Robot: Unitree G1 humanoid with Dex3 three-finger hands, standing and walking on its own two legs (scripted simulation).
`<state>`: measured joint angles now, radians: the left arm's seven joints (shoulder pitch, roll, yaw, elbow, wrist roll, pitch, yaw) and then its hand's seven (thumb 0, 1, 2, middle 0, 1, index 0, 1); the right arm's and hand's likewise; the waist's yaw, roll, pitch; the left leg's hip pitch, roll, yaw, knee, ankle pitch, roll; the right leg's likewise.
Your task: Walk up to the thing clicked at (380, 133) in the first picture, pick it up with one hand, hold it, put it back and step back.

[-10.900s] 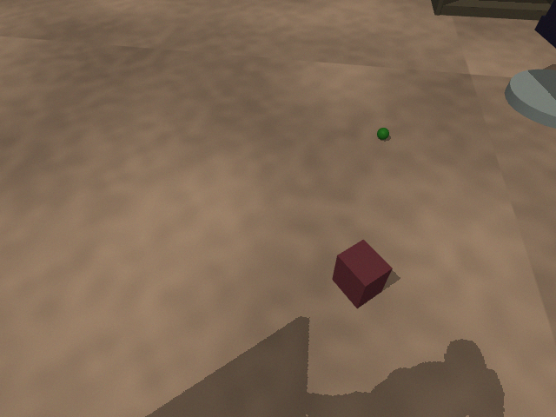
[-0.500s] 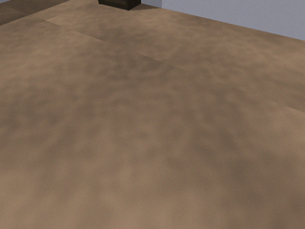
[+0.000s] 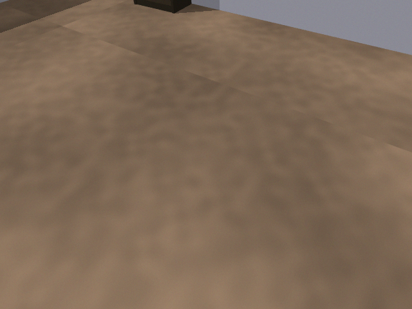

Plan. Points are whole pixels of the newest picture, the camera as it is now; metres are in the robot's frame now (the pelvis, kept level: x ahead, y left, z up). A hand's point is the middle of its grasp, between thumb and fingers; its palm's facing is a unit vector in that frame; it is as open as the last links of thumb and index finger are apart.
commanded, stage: stand
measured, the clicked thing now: out of the picture +0.26 -1.16 -0.75
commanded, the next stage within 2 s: walk up in 0.48 s
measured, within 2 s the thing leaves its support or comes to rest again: neither
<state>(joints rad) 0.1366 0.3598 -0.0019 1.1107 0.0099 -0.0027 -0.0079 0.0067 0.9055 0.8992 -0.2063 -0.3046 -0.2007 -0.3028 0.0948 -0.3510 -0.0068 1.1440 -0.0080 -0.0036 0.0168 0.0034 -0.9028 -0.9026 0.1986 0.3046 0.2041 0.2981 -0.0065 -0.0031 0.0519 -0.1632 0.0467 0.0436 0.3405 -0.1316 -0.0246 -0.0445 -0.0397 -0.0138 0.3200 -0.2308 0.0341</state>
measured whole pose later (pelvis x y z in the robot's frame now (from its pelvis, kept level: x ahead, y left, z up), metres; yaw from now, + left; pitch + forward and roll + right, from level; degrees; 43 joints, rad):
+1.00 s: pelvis +0.15 +0.04 -0.01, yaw -1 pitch -3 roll +1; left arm 0.29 0.45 0.04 0.98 0.00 -0.04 -0.06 0.01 0.91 0.90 -0.20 -0.30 -0.20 -0.30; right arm 0.24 -0.39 -0.07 0.92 -0.01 -0.08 0.06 0.00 -0.90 -0.90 0.20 0.30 0.21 0.30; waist 0.01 -0.06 0.07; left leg -0.17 0.00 0.10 0.47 -0.26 0.04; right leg -0.40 -0.03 0.05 1.04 -0.35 -0.03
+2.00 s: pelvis +0.62 +0.03 -0.01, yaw -1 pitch -2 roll +1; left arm 0.29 0.44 0.05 0.90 0.01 -0.03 -0.08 0.01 0.91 0.90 -0.21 -0.30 -0.20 -0.30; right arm 0.31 -0.41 -0.04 0.83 -0.01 -0.09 0.06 0.00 -0.90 -0.90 0.20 0.31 0.21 0.30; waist -0.01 -0.04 0.07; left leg -0.14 0.05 0.14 0.47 -0.29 0.02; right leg -0.50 -0.10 -0.02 0.80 -0.26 -0.01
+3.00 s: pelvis +1.03 +0.07 -0.03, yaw -30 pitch -2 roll +0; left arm 0.21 0.47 0.05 0.87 0.00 0.01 -0.02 0.01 0.91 0.90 -0.20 -0.30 -0.20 -0.30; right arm 0.27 -0.43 -0.09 0.78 -0.02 0.04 0.08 0.01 -0.90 -0.90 0.20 0.30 0.20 0.30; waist -0.08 0.05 0.11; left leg -0.03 0.03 0.35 0.55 -0.48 0.05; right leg -0.48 -0.08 -0.15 0.67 -0.11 -0.01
